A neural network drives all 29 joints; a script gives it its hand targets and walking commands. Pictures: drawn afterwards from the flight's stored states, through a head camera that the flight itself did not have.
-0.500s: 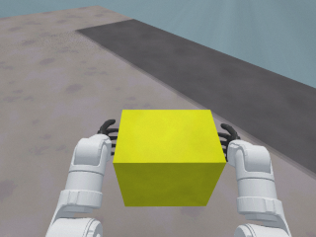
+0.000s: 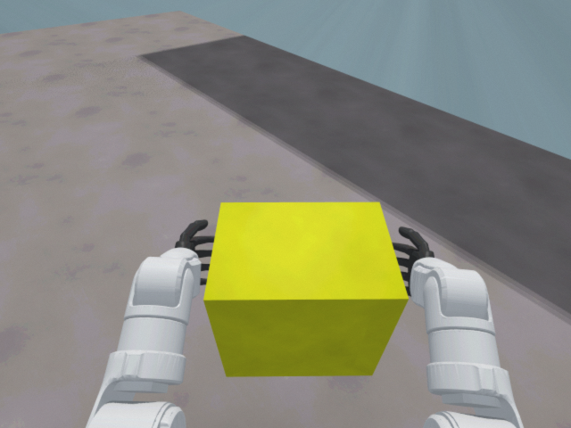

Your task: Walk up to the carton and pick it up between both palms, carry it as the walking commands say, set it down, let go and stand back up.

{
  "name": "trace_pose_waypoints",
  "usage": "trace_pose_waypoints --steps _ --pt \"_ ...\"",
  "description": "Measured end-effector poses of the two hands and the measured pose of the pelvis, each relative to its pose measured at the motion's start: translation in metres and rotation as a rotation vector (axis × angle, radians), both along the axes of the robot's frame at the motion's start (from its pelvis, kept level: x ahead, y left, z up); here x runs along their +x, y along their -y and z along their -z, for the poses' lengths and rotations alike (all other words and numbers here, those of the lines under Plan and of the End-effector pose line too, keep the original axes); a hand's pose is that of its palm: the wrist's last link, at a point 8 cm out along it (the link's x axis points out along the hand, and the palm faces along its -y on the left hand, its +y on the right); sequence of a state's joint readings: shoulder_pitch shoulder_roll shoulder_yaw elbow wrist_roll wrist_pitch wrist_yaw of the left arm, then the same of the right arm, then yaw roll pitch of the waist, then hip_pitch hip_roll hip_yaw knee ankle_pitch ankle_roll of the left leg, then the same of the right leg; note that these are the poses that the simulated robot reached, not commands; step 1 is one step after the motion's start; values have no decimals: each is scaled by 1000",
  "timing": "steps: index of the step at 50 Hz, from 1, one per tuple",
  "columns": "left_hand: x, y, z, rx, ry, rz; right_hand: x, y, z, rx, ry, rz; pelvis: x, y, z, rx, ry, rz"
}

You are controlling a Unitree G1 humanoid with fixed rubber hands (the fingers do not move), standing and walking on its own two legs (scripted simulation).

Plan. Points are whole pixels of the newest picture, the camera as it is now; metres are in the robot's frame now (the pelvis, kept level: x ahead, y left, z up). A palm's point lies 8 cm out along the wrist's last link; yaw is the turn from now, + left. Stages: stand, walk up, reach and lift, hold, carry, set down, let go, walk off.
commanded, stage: carry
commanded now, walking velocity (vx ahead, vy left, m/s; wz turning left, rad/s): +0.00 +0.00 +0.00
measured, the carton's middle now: (299, 292) +0.35 +0.00 +0.02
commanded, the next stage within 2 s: hold in 0.34 s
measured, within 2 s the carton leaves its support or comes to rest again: neither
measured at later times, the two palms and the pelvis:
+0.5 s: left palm (178, 331) +0.26 +0.17 +0.03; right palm (413, 329) +0.28 -0.16 +0.04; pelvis +0.01 -0.01 +0.01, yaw +7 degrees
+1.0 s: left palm (196, 292) +0.32 +0.16 +0.04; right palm (414, 304) +0.33 -0.17 +0.04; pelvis +0.01 -0.03 +0.00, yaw +7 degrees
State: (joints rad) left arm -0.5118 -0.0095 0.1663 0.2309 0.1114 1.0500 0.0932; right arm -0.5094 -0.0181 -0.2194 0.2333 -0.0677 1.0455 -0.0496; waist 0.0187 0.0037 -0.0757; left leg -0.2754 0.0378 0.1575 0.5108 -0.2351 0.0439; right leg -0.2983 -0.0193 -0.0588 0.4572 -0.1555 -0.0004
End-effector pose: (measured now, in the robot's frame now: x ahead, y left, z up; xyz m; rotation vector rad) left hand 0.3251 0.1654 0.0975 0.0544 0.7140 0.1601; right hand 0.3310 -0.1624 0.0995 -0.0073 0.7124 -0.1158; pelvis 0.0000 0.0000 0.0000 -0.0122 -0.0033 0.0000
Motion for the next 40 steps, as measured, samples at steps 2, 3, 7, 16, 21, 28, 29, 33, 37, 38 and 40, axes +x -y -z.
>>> trace_pose_waypoints --steps 2,3,7,16,21,28,29,33,37,38,40 --pt "-1 0 0 0 0 -1 0 0 0 0 0 0 0 0 0 0 0 0" --pt "-1 0 0 -1 0 -1 -1 0 0 1 0 0 0 0 0 0 0 -1" --pt "-2 -1 1 -1 1 -4 -1 -1 1 1 1 -1 0 0 0 0 1 -1" --pt "-5 -2 3 -3 3 -8 -3 -2 3 3 4 -3 0 -1 0 1 1 -3" --pt "-23 0 42 -3 -11 -23 -20 0 40 -12 -7 3 4 1 -5 12 54 -68" --pt "-74 -1 64 -38 41 -87 -54 -4 59 -21 44 -51 1 13 -5 24 80 -156" --pt "-73 0 63 -36 45 -90 -54 -2 58 -19 49 -51 -1 15 -5 24 85 -164" --pt "-52 13 43 -33 81 -65 -44 11 46 25 84 -2 -6 22 -4 23 101 -191" --pt "-26 26 29 -25 79 -21 -33 23 33 20 92 37 -6 26 -4 23 118 -151" --pt "-22 27 27 -19 75 -13 -31 25 31 18 89 43 -5 27 -4 22 123 -138" --pt "-16 28 27 -8 67 -3 -26 25 30 19 82 50 -3 29 -4 20 132 -117"
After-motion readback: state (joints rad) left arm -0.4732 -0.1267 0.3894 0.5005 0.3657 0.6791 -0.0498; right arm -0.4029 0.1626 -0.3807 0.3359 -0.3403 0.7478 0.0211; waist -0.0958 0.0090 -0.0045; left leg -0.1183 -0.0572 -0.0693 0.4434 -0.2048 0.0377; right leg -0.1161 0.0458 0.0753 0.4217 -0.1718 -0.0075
